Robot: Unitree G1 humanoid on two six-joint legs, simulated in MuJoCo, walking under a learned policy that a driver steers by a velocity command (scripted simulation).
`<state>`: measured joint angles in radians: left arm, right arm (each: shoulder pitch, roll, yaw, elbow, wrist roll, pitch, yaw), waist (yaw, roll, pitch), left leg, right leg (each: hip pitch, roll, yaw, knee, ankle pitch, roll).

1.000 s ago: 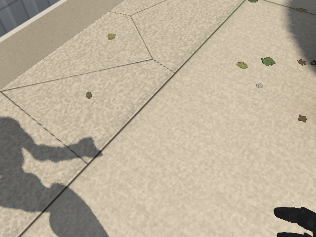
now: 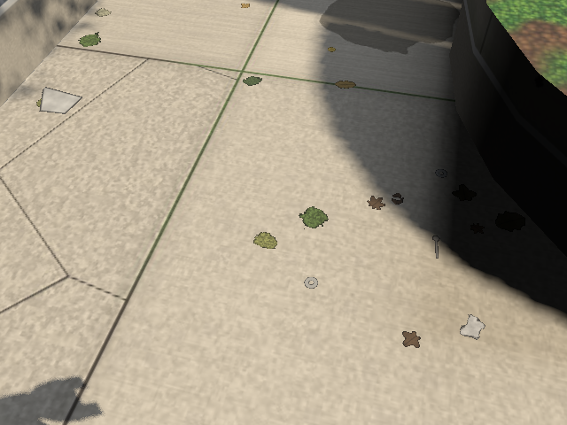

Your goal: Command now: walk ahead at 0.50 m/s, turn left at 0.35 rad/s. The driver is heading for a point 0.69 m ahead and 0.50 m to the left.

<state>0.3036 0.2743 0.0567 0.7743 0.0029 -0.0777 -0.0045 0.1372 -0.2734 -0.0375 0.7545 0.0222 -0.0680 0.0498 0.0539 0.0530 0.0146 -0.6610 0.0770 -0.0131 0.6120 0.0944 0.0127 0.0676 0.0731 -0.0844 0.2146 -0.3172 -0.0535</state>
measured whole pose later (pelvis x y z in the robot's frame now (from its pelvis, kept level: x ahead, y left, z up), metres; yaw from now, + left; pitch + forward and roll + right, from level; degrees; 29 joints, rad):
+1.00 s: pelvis +0.55 +0.11 +0.00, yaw +35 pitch +2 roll -2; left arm 0.34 0.30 0.07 0.84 -0.01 -0.07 0.01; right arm 0.09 -0.28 -0.06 0.59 0.02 -0.02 0.05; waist 0.10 0.04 0.04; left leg -0.65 0.08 0.00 0.69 -0.05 0.03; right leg 0.06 -0.02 -0.21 0.27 -0.35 0.02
